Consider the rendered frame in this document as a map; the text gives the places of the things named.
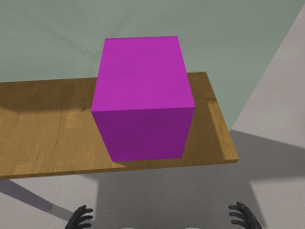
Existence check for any carton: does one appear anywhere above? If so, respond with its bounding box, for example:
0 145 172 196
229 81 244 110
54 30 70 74
91 36 195 162

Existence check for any right robot hand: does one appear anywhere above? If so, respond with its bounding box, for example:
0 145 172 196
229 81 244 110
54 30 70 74
229 201 262 229

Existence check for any table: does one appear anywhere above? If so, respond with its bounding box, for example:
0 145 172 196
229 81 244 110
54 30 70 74
0 72 239 212

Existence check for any left robot hand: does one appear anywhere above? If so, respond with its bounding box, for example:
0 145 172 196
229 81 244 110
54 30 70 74
65 205 93 229

